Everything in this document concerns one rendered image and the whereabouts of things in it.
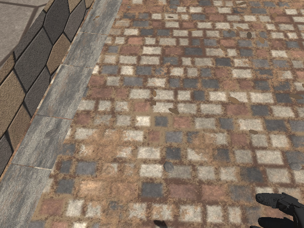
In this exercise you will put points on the robot right hand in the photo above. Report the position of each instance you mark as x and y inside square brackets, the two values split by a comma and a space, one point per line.
[286, 204]

